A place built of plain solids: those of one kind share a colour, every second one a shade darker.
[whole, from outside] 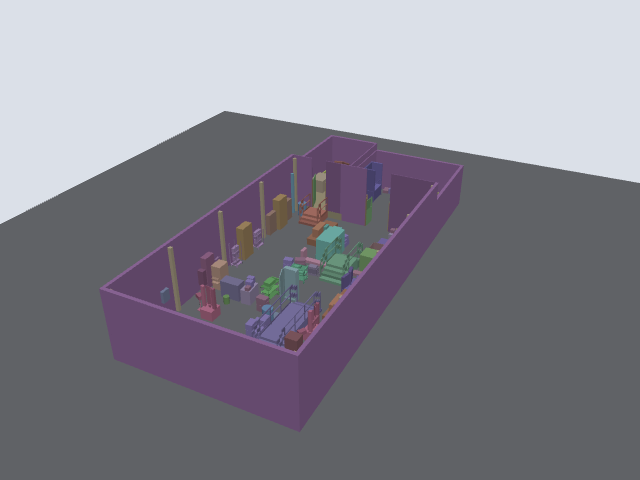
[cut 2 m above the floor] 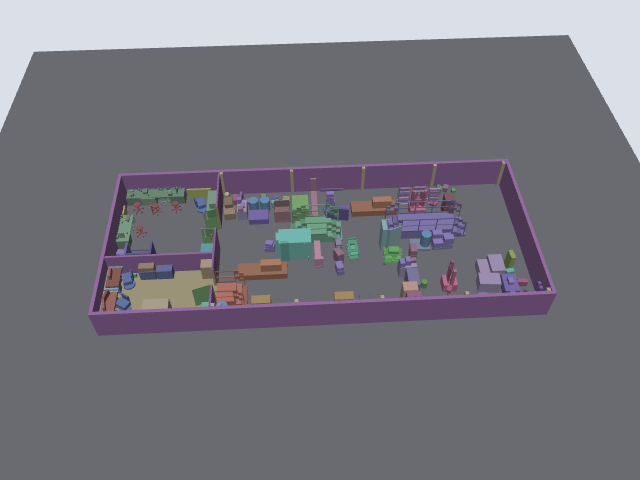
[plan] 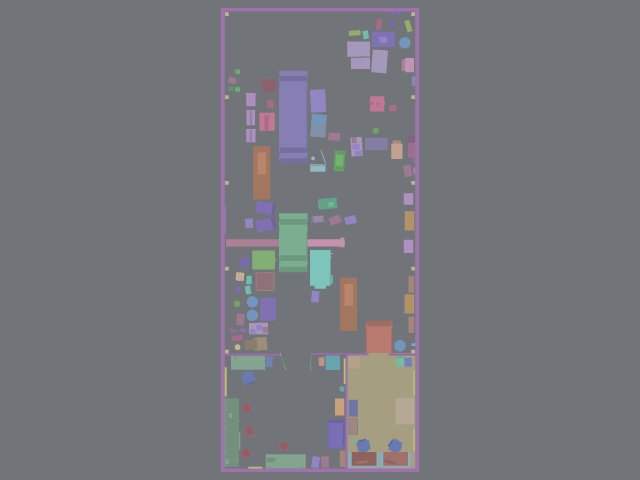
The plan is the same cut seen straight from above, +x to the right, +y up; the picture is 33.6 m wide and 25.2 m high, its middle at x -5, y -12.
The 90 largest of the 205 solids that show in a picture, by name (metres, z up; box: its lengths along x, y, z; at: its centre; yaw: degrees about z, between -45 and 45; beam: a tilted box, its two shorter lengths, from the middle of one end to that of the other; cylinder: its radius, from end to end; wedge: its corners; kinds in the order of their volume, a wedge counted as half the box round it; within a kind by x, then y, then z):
{
 "wall_1": {"box": [0.2, 6.2, 3.05], "at": [-10.1, -21.1, 1.48]},
 "wall_2": {"box": [0.2, 18.2, 4.25], "at": [-10.1, -8.9, 2.08]},
 "wall_3": {"box": [2.9, 0.06, 3.05], "at": [-8.55, -18.03, 1.48]},
 "wall_4": {"box": [2.9, 0.06, 4.25], "at": [-8.55, -17.97, 2.08]},
 "wall_5": {"box": [6.6, 0.2, 3.05], "at": [-6.9, -24.1, 1.48]},
 "wall_6": {"box": [10.4, 0.2, 4.25], "at": [-5.0, 0.1, 2.08]},
 "wall_7": {"box": [1.86, 0.06, 4.25], "at": [-4.47, -17.97, 2.08]},
 "wall_8": {"box": [0.06, 6.0, 3.05], "at": [-3.63, -21.0, 1.48]},
 "wall_9": {"box": [0.06, 6.0, 3.56], "at": [-3.57, -21.0, 1.73]},
 "wall_10": {"box": [1.22, 0.06, 4.25], "at": [-3.05, -17.97, 2.08]},
 "wall_11": {"box": [3.8, 0.2, 3.56], "at": [-1.7, -24.1, 1.73]},
 "wall_12": {"box": [1.35, 0.06, 4.25], "at": [-0.68, -17.97, 2.08]},
 "wall_13": {"box": [0.2, 6.2, 3.56], "at": [0.1, -21.1, 1.73]},
 "wall_14": {"box": [0.2, 18.2, 4.25], "at": [0.1, -8.9, 2.08]},
 "raised_floor_office_1": {"box": [3.73, 6.13, 0.56], "at": [-1.8, -21.0, 0.23]},
 "staging_1": {"box": [1.5, 0.3, 0.5], "at": [-6.4, -7.28, 0.2]},
 "staging_2": {"box": [1.5, 3.2, 0.65], "at": [-6.4, -5.55, 0.28]},
 "staging_3": {"box": [1.5, 0.3, 0.5], "at": [-6.4, -3.82, 0.2]},
 "tank_1": {"box": [0.6, 0.2, 1.55], "at": [-4.99, -14.46, 0.72]},
 "tank_2": {"box": [1.08, 1.88, 1.55], "at": [-4.99, -13.46, 0.72]},
 "bed_1": {"box": [0.9, 2.8, 0.5], "at": [-8.06, -8.47, 0.2]},
 "bed_2": {"box": [0.44, 1.16, 0.58], "at": [-8.06, -7.99, 0.74]},
 "bed_3": {"box": [0.9, 2.8, 0.5], "at": [-3.5, -15.38, 0.2]},
 "bed_4": {"box": [0.44, 1.16, 0.58], "at": [-3.49, -14.89, 0.74]},
 "crate_1": {"box": [1.0, 0.6, 0.8], "at": [-8.22, -16.65, 0.35], "yaw": 0.8},
 "crate_2": {"box": [0.6, 1.0, 0.95], "at": [-3.08, -7.1, 0.42], "yaw": 3.5},
 "crate_3": {"box": [1.2, 0.8, 0.8], "at": [-2.98, -1.98, 0.35], "yaw": 0.4},
 "crate_4": {"box": [1.0, 0.6, 0.65], "at": [-2.88, -2.73, 0.28], "yaw": 0.2},
 "crate_5": {"box": [0.8, 1.2, 0.8], "at": [-1.88, -2.62, 0.35], "yaw": -4.5},
 "stile_1": {"box": [1.5, 0.32, 0.39], "at": [-6.4, -13.24, 0.14]},
 "stile_2": {"box": [1.5, 0.32, 0.56], "at": [-6.4, -12.94, 0.23]},
 "stile_3": {"box": [1.5, 1.3, 0.73], "at": [-6.4, -12.15, 0.32]},
 "stile_4": {"box": [1.5, 0.32, 0.56], "at": [-6.4, -11.36, 0.23]},
 "stile_5": {"box": [1.5, 0.32, 0.39], "at": [-6.4, -11.06, 0.14]},
 "shelving_bay_1": {"box": [0.51, 1.01, 2.23], "at": [-0.31, -15.35, 1.06]},
 "shelving_bay_2": {"box": [0.5, 1.01, 2.23], "at": [-0.3, -11.0, 1.06]},
 "steel_column_1": {"box": [0.2, 0.2, 4.05], "at": [-9.89, -17.86, 1.98]},
 "steel_column_2": {"box": [0.2, 0.2, 4.05], "at": [-9.89, -13.5, 1.98]},
 "steel_column_3": {"box": [0.2, 0.2, 4.05], "at": [-9.89, -9.0, 1.98]},
 "steel_column_4": {"box": [0.2, 0.2, 4.05], "at": [-9.89, -4.5, 1.98]},
 "steel_column_5": {"box": [0.2, 0.2, 4.05], "at": [-9.89, -0.14, 1.98]},
 "steel_column_6": {"box": [0.2, 0.2, 4.05], "at": [-0.11, -17.86, 1.98]},
 "steel_column_7": {"box": [0.2, 0.2, 4.05], "at": [-0.11, -13.5, 1.98]},
 "steel_column_8": {"box": [0.2, 0.2, 4.05], "at": [-0.11, -9.0, 1.98]},
 "steel_column_9": {"box": [0.2, 0.2, 4.05], "at": [-0.11, -4.5, 1.98]},
 "ibc_1": {"box": [1.2, 1.0, 1.21], "at": [-7.96, -13.05, 0.56]},
 "plan_chest_1": {"box": [0.97, 1.39, 0.99], "at": [-0.54, -20.99, 0.95]},
 "drum_1": {"cylinder": 0.3, "from": [-8.55, -15.95, 0.0], "to": [-8.55, -15.95, 0.88]},
 "drum_2": {"cylinder": 0.3, "from": [-8.55, -15.25, 0.0], "to": [-8.55, -15.25, 0.88]},
 "drum_3": {"cylinder": 0.3, "from": [-5.1, -5.7, 0.14], "to": [-5.1, -5.7, 1.02]},
 "drum_4": {"cylinder": 0.3, "from": [-0.8, -17.55, 0.0], "to": [-0.8, -17.55, 0.88]},
 "drum_5": {"cylinder": 0.3, "from": [-0.55, -1.65, 0.0], "to": [-0.55, -1.65, 0.88]},
 "gas_bottles_1": {"box": [0.3, 0.87, 1.5], "at": [-3.82, -23.48, 0.7]},
 "gas_bottles_2": {"box": [0.3, 0.87, 1.5], "at": [-0.2, -16.45, 0.7]},
 "gas_bottles_3": {"box": [0.3, 0.87, 1.5], "at": [-0.2, -14.33, 0.7]},
 "lab_bench_1": {"box": [0.56, 0.9, 0.62], "at": [-9.55, -23.45, 0.41]},
 "lab_bench_2": {"box": [0.56, 0.9, 0.62], "at": [-9.55, -22.55, 0.41]},
 "lab_bench_3": {"box": [0.56, 0.9, 0.62], "at": [-9.55, -20.75, 0.41]},
 "lab_bench_4": {"box": [0.6, 0.56, 0.62], "at": [-6.05, -23.55, 0.41]},
 "pallet_stack_1": {"box": [0.84, 1.22, 0.48], "at": [-7.73, -15.64, 0.19], "yaw": 0.1},
 "pallet_stack_2": {"box": [1.21, 0.82, 0.63], "at": [-1.68, -1.47, 0.26], "yaw": -1.3},
 "door_landing_1": {"box": [1.4, 1.1, 0.56], "at": [-1.9, -17.39, 0.23]},
 "door_landing_2": {"box": [1.4, 0.32, 0.39], "at": [-1.9, -16.7, 0.14]},
 "fume_cupboard_1": {"box": [0.83, 0.6, 0.77], "at": [-4.16, -21.76, 0.48]},
 "fume_cupboard_2": {"box": [0.89, 0.13, 1.64], "at": [-4.14, -22.89, 1.72]},
 "fume_cupboard_3": {"box": [0.89, 0.13, 1.64], "at": [-4.14, -21.52, 1.72]},
 "fume_cupboard_4": {"box": [0.11, 1.24, 1.64], "at": [-3.75, -22.21, 1.72]},
 "lab_fridge_1": {"box": [0.75, 0.8, 1.55], "at": [-4.32, -18.42, 0.72]},
 "test_machine_1": {"box": [0.8, 0.95, 0.65], "at": [-7.78, -5.79, 0.28]},
 "test_machine_2": {"box": [0.75, 0.8, 0.65], "at": [-2.0, -4.85, 0.28]},
 "test_desk_1": {"box": [1.2, 0.64, 1.11], "at": [-2.04, -6.96, 0.51]},
 "instrument_rack_1": {"box": [0.6, 0.8, 1.54], "at": [-0.97, -7.35, 0.88]},
 "filing_lateral_low_1": {"box": [0.47, 0.9, 0.75], "at": [-3.25, -21.78, 0.83]},
 "filing_lateral_low_2": {"box": [0.47, 0.9, 0.75], "at": [-3.25, -20.84, 0.83]},
 "boiler_1": {"box": [0.38, 0.78, 2.06], "at": [-0.19, -7.3, 0.98]},
 "broken_chair_1": {"box": [0.67, 0.5, 0.87], "at": [-8.63, -17.5, 0.38], "yaw": 5.2},
 "broken_chair_2": {"box": [0.68, 0.68, 0.57], "at": [-8.12, -17.45, 0.23], "yaw": 5.2},
 "drying_oven_1": {"box": [0.69, 0.61, 0.68], "at": [-7.67, -3.89, 1.04]},
 "drying_oven_2": {"box": [0.68, 0.65, 0.6], "at": [-7.66, -3.89, 0.4]},
 "control_cabinet_1": {"box": [0.8, 0.28, 2.05], "at": [-5.11, -8.27, 0.97]},
 "floor_pipes_1": {"box": [2.8, 0.38, 0.24], "at": [-8.53, -12.15, 0.07]},
 "floor_pipes_2": {"box": [1.97, 0.38, 0.24], "at": [-4.68, -12.15, 0.07]},
 "sack_truck_1": {"box": [0.62, 0.27, 1.26], "at": [-3.18, -1.13, 0.58], "yaw": 4.2},
 "sack_truck_2": {"box": [0.27, 0.62, 1.26], "at": [-0.36, -0.77, 0.58], "yaw": 16.8},
 "printer_1": {"box": [0.6, 0.64, 1.09], "at": [-3.2, -18.43, 1.0]},
 "pallet_1": {"box": [0.8, 1.2, 0.19], "at": [-5.1, -4.7, 0.05], "yaw": 2.6},
 "pallet_2": {"box": [0.8, 1.2, 0.19], "at": [-5.08, -6.0, 0.05], "yaw": -4.3},
 "safety_cabinet_1": {"box": [0.5, 0.9, 0.75], "at": [-3.97, -20.77, 0.33]},
 "roll_cab_1": {"box": [0.46, 0.76, 0.83], "at": [-0.29, -2.82, 0.36]},
 "specimen_stillage_1": {"box": [0.9, 0.9, 0.31], "at": [-7.89, -14.18, 0.26], "yaw": 1.3}
}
